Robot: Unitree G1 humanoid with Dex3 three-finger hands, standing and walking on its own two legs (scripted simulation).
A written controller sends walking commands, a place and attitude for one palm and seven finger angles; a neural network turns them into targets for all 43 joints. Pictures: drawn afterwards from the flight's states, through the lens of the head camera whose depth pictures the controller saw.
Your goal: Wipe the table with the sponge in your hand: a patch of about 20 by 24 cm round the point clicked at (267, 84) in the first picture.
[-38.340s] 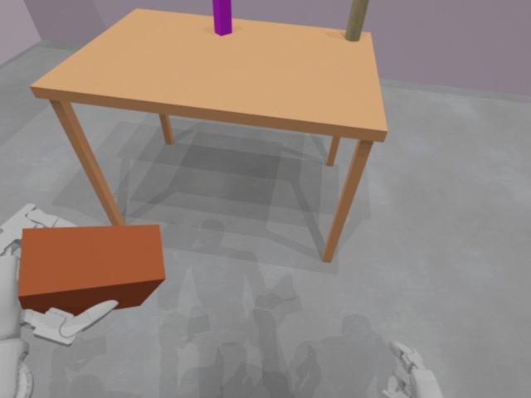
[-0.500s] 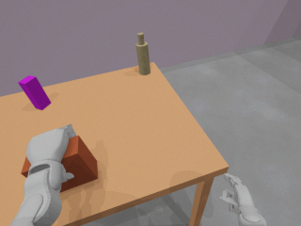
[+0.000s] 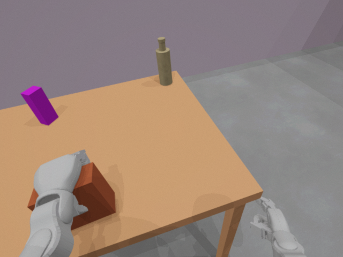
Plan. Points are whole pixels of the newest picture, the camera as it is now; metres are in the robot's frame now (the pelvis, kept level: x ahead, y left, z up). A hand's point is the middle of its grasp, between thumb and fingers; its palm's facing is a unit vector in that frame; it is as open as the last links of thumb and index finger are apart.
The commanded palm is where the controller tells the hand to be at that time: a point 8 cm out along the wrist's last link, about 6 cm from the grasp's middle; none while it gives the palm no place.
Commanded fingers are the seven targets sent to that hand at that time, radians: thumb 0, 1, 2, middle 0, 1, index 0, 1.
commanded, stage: lower the sponge onto the table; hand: left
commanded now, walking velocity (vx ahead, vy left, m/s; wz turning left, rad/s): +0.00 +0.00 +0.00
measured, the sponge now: (81, 203) +0.21 +0.27 +0.02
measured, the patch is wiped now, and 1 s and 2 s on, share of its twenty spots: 0.00 0.00 0.15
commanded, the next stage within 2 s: wipe forward along the first lane in 0.88 s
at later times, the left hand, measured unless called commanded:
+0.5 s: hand (78, 191) +0.22 +0.26 +0.07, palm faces +0.00 -0.13 -0.99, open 10.5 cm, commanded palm +0.18 +0.25 +0.13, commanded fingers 0.00 0.10 1.30 -1.20 -1.60 -1.20 -1.60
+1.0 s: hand (81, 193) +0.22 +0.26 +0.06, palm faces +0.01 -0.12 -0.99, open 10.5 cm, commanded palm +0.19 +0.25 +0.11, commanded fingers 0.00 0.10 1.30 -1.20 -1.60 -1.20 -1.60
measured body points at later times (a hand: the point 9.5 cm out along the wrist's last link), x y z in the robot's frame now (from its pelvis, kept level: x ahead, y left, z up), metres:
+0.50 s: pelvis +0.00 -0.01 +0.00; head -0.02 -0.05 +0.45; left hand +0.21 +0.26 +0.12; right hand +0.26 -0.20 -0.08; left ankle +0.00 +0.09 -0.74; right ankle +0.02 -0.09 -0.74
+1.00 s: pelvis +0.00 +0.00 +0.00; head -0.03 -0.05 +0.45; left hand +0.21 +0.26 +0.11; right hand +0.25 -0.21 -0.08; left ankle +0.00 +0.09 -0.74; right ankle +0.02 -0.09 -0.74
